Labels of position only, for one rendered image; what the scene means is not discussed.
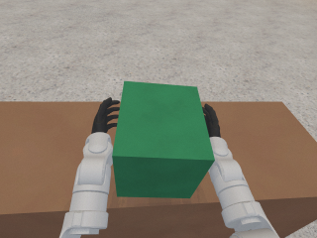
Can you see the robot left hand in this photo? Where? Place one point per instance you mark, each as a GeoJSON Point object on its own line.
{"type": "Point", "coordinates": [101, 119]}

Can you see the robot right hand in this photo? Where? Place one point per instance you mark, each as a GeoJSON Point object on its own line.
{"type": "Point", "coordinates": [212, 122]}

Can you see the carton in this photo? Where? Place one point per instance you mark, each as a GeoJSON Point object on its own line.
{"type": "Point", "coordinates": [162, 147]}

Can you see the right robot upper arm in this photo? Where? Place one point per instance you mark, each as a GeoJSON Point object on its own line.
{"type": "Point", "coordinates": [255, 233]}

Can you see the pedestal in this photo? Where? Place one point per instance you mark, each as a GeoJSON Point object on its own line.
{"type": "Point", "coordinates": [41, 147]}

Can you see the right robot forearm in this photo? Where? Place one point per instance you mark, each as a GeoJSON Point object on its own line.
{"type": "Point", "coordinates": [240, 211]}

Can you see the left robot forearm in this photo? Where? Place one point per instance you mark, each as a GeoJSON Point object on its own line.
{"type": "Point", "coordinates": [88, 208]}

